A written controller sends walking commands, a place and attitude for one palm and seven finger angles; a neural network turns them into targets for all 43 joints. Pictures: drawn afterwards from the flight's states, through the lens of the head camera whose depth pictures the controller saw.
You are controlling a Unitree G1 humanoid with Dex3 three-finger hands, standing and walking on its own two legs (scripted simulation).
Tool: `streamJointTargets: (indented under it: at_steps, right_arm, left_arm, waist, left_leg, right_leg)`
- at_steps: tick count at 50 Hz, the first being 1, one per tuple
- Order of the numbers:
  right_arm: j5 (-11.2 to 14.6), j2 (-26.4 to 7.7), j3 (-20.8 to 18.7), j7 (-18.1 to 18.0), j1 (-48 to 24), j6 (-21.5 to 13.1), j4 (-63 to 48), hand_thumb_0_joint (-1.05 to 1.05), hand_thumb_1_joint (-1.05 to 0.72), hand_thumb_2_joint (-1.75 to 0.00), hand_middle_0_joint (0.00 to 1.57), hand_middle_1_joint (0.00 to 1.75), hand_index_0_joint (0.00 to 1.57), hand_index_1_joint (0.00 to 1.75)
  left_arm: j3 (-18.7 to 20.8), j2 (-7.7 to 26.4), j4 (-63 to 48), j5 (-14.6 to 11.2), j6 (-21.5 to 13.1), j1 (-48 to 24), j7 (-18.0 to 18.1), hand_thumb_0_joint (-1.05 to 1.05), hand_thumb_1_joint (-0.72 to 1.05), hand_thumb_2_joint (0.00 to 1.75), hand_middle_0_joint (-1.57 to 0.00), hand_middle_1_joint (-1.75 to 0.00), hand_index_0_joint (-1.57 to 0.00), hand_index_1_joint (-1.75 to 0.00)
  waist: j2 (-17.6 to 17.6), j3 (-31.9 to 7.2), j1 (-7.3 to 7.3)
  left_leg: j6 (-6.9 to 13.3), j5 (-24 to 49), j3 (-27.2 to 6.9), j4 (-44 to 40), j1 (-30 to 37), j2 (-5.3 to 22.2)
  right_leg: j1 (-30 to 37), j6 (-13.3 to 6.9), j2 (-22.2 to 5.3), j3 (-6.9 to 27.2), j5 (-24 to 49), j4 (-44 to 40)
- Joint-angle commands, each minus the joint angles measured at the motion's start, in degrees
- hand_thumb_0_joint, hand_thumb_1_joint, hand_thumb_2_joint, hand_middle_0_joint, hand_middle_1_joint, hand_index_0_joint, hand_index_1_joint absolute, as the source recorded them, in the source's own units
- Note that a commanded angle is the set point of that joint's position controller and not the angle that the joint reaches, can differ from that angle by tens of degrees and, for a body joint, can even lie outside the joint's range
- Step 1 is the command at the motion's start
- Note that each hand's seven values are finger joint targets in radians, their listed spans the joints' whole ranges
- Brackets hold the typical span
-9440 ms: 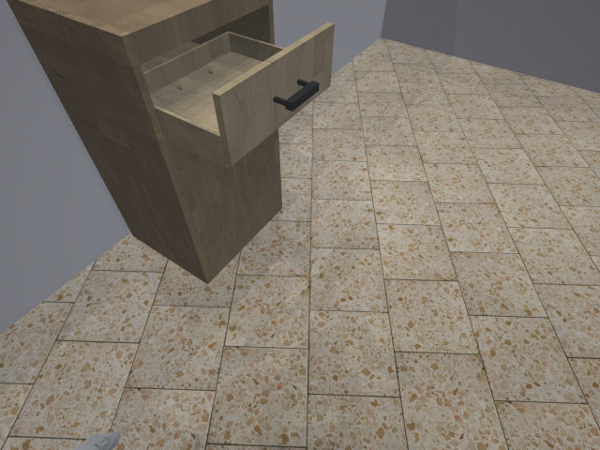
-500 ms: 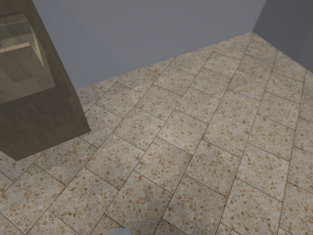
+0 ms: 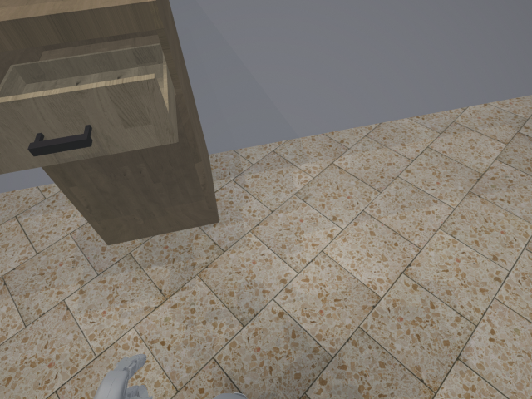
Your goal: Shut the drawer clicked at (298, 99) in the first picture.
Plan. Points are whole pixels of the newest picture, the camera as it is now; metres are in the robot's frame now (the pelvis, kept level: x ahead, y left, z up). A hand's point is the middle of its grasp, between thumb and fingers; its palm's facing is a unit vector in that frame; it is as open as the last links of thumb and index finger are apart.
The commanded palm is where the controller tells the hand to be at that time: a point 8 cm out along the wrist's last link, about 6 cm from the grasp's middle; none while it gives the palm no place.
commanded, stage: turn to face it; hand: left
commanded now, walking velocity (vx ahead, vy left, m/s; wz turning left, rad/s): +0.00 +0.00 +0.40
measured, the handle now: (62, 138) +0.61 +0.48 +0.02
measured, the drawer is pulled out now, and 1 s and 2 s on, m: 0.23 0.23 0.23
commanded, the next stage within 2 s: take the last steps up to it in 0.24 s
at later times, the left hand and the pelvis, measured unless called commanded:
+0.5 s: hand out of the picture -0.05 +0.25 -0.17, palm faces +0.26 -0.94 -0.22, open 7.4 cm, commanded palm none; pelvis -0.01 +0.04 +0.01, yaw +11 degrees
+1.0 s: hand out of the picture +0.07 +0.23 -0.15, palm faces +0.34 -0.91 -0.23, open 7.2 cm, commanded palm none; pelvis +0.09 +0.05 +0.01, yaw +16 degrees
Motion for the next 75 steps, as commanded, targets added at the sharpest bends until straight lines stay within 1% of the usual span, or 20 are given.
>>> streamJointTargets:
  at_steps: [1,4,13,16,17,19,23,35,39,41,42,43,45,49,58,62,64,65,68,75]
  right_arm:
    - [-0.42,-6.06,-2.60,0.42,-0.96,-0.81,-4.47,0.00,-0.90,-0.90,0.20,0.30,0.20,0.30]
    - [-0.37,-4.94,-1.92,1.00,0.81,-0.58,-2.51,0.00,-0.90,-0.90,0.20,0.30,0.20,0.30]
    - [0.55,-1.94,0.21,0.31,-5.08,-1.40,-2.15,0.00,-0.90,-0.90,0.20,0.30,0.20,0.30]
    - [0.57,-2.18,0.65,-0.23,-0.06,-2.39,-0.38,0.00,-0.90,-0.90,0.20,0.30,0.20,0.30]
    - [0.39,-3.58,0.51,-0.26,2.88,-2.99,0.64,0.00,-0.90,-0.90,0.20,0.30,0.20,0.30]
    - [-0.30,-12.47,-1.05,-0.54,5.76,-3.22,0.74,0.00,-0.90,-0.90,0.20,0.30,0.20,0.30]
    - [-0.41,-7.28,0.38,-1.91,2.99,-3.94,1.76,0.00,-0.90,-0.90,0.20,0.30,0.20,0.30]
    - [-0.51,-4.98,0.52,-2.02,11.18,-6.39,6.39,0.00,-0.90,-0.90,0.20,0.30,0.20,0.30]
    - [-0.46,-4.11,0.86,-2.01,10.10,-6.30,7.77,0.00,-0.90,-0.90,0.20,0.30,0.20,0.30]
    - [0.37,-0.90,1.49,-1.67,10.84,-6.91,7.81,0.00,-0.90,-0.90,0.20,0.30,0.20,0.30]
    - [0.42,1.09,1.72,-1.23,10.10,-7.22,5.73,0.00,-0.90,-0.90,0.20,0.30,0.20,0.30]
    - [-0.09,-2.68,0.88,-0.99,8.45,-6.51,4.50,0.00,-0.90,-0.90,0.20,0.30,0.20,0.30]
    - [-0.50,-1.69,0.30,-0.23,4.47,-5.85,4.72,0.00,-0.90,-0.90,0.20,0.30,0.20,0.30]
    - [-0.90,2.79,0.39,0.53,10.28,-4.25,7.55,0.00,-0.90,-0.90,0.20,0.30,0.20,0.30]
    - [-0.33,3.44,0.80,1.86,-0.05,-5.78,3.04,0.00,-0.90,-0.90,0.20,0.30,0.20,0.30]
    - [-0.54,0.93,0.50,0.85,7.56,-7.00,5.55,0.00,-0.90,-0.90,0.20,0.30,0.20,0.30]
    - [-1.26,-9.66,-1.97,-0.62,21.37,-7.49,8.74,0.00,-0.90,-0.90,0.20,0.30,0.20,0.30]
    - [-0.92,-9.71,-1.57,-1.17,22.25,-6.91,9.51,0.00,-0.90,-0.90,0.20,0.30,0.20,0.30]
    - [-0.38,-2.28,0.49,-1.80,10.81,-7.62,6.89,0.00,-0.90,-0.90,0.20,0.30,0.20,0.30]
    - [-0.17,-0.25,1.21,-2.09,8.54,-8.55,7.03,0.00,-0.90,-0.90,0.20,0.30,0.20,0.30]
  left_arm:
    - [3.39,11.46,-3.33,0.37,-0.96,2.30,0.95,0.00,0.90,0.90,-0.20,-0.30,-0.20,-0.30]
    - [2.53,8.27,-3.14,0.58,-1.29,0.91,0.96,0.00,0.90,0.90,-0.20,-0.30,-0.20,-0.30]
    - [3.66,11.50,3.11,1.35,-0.77,10.13,0.86,0.00,0.90,0.90,-0.20,-0.30,-0.20,-0.30]
    - [3.76,11.48,4.44,0.85,-0.38,8.88,0.84,0.00,0.90,0.90,-0.20,-0.30,-0.20,-0.30]
    - [3.51,10.32,4.65,0.12,-0.10,8.11,0.79,0.00,0.90,0.90,-0.20,-0.30,-0.20,-0.30]
    - [1.88,3.56,2.58,-0.18,0.43,8.51,0.20,0.00,0.90,0.90,-0.20,-0.30,-0.20,-0.30]
    - [2.13,5.11,5.22,0.68,0.41,3.09,-1.22,0.00,0.90,0.90,-0.20,-0.30,-0.20,-0.30]
    - [0.75,1.53,5.38,0.77,-1.49,0.02,-1.90,0.00,0.90,0.90,-0.20,-0.30,-0.20,-0.30]
    - [1.25,0.95,7.66,0.79,-2.36,6.30,-1.81,0.00,0.90,0.90,-0.20,-0.30,-0.20,-0.30]
    - [2.38,5.80,11.13,1.22,-3.59,16.67,-1.18,0.00,0.90,0.90,-0.20,-0.30,-0.20,-0.30]
    - [3.56,10.73,12.61,1.14,-3.85,22.84,-0.72,0.00,0.90,0.90,-0.20,-0.30,-0.20,-0.30]
    - [3.65,11.65,12.56,0.31,-3.67,23.96,-0.30,0.00,0.90,0.90,-0.20,-0.30,-0.20,-0.30]
    - [2.93,7.25,10.92,0.33,-3.56,16.16,0.07,0.00,0.90,0.90,-0.20,-0.30,-0.20,-0.30]
    - [1.68,1.71,10.62,0.70,-4.53,11.93,0.29,0.00,0.90,0.90,-0.20,-0.30,-0.20,-0.30]
    - [2.25,4.65,14.78,1.03,-5.04,17.06,-0.07,0.00,0.90,0.90,-0.20,-0.30,-0.20,-0.30]
    - [2.51,3.76,15.28,0.75,-3.85,16.54,-0.04,0.00,0.90,0.90,-0.20,-0.30,-0.20,-0.30]
    - [1.48,-1.81,13.25,0.06,-3.50,17.93,-0.70,0.00,0.90,0.90,-0.20,-0.30,-0.20,-0.30]
    - [1.37,-0.63,11.60,0.49,-3.47,14.80,-0.37,0.00,0.90,0.90,-0.20,-0.30,-0.20,-0.30]
    - [1.62,-0.52,12.55,0.48,-3.55,10.69,-1.23,0.00,0.90,0.90,-0.20,-0.30,-0.20,-0.30]
    - [1.39,-2.69,12.41,0.90,-0.98,12.25,-1.18,0.00,0.90,0.90,-0.20,-0.30,-0.20,-0.30]
  waist:
    - [-13.76,-2.63,0.73]
    - [-13.66,-2.48,-0.19]
    - [-15.81,-4.83,4.47]
    - [-15.09,-7.93,1.88]
    - [-11.20,-8.90,0.11]
    - [15.30,-9.22,-0.95]
    - [6.94,-0.96,-0.36]
    - [4.37,0.62,-1.16]
    - [1.69,0.34,2.58]
    - [-9.01,-3.63,6.61]
    - [-20.41,-5.05,8.33]
    - [-15.99,-3.72,8.19]
    - [-11.96,4.67,5.73]
    - [-9.57,3.25,0.63]
    - [-11.95,3.00,3.32]
    - [-7.62,-0.40,-0.70]
    - [17.75,-8.20,-5.06]
    - [15.00,-8.58,-5.50]
    - [3.15,-1.31,-1.46]
    - [1.06,-0.39,2.30]
  left_leg:
    - [-0.94,-4.37,2.47,28.24,-10.68,3.43]
    - [-2.20,1.50,5.84,28.87,-8.82,4.85]
    - [-1.79,-5.48,12.06,3.30,-0.35,4.38]
    - [-0.90,3.95,13.41,-12.62,8.51,3.44]
    - [-0.20,12.66,12.31,-21.01,15.71,5.33]
    - [9.64,33.88,-10.52,-23.92,24.87,25.64]
    - [11.76,10.20,-6.81,-28.53,15.98,19.79]
    - [13.89,12.70,-5.02,-30.14,19.18,17.95]
    - [10.98,11.92,-1.84,-23.61,10.56,15.14]
    - [6.37,5.61,5.43,-5.70,-2.09,7.81]
    - [3.94,-7.94,11.28,8.82,-13.00,2.20]
    - [3.68,-11.08,8.14,18.51,-14.85,4.32]
    - [3.49,-1.10,6.24,25.33,-17.39,8.69]
    - [0.87,9.25,9.87,19.58,-9.11,10.49]
    - [0.68,10.53,14.54,-2.93,-4.28,10.03]
    - [1.50,11.26,17.39,-14.38,15.24,6.64]
    - [7.88,9.71,-9.14,-24.45,31.53,26.03]
    - [10.80,6.94,-13.28,-28.12,30.11,29.00]
    - [11.08,11.93,-2.88,-29.84,16.68,25.34]
    - [11.40,25.53,8.96,-32.21,13.75,21.27]
  right_leg:
    - [3.72,-7.69,-20.27,16.31,7.53,-18.49]
    - [4.07,-6.39,-15.95,5.62,15.71,-15.83]
    - [11.45,-8.67,-18.31,2.63,30.39,-11.34]
    - [11.01,-5.20,-16.40,-0.21,31.30,-5.49]
    - [6.79,-2.47,-14.82,-2.43,25.43,-0.98]
    - [-12.92,3.57,-4.99,-5.81,-18.46,15.55]
    - [-17.41,2.09,-4.87,-0.20,-8.75,30.22]
    - [-12.93,2.21,-3.99,-2.30,-4.54,9.67]
    - [3.10,1.25,-1.22,-4.43,1.29,-2.74]
    - [22.34,-1.92,-9.80,6.38,-2.41,-11.90]
    - [28.45,-8.21,-24.04,26.84,-4.93,-20.01]
    - [22.97,-11.65,-27.96,32.93,-12.77,-24.69]
    - [9.61,-10.77,-24.55,27.89,-24.05,-27.85]
    - [1.47,-6.29,-15.98,6.40,-4.51,-26.94]
    - [6.35,-7.28,-15.97,1.84,4.44,-23.27]
    - [1.11,-4.91,-12.33,-1.77,7.41,-9.89]
    - [-15.20,-0.52,-0.89,-9.02,-14.86,21.13]
    - [-19.06,-1.60,-1.08,-2.59,-18.07,30.48]
    - [-18.77,-1.75,-6.24,0.49,-5.87,35.78]
    - [-15.18,0.90,-6.36,-0.32,2.38,24.33]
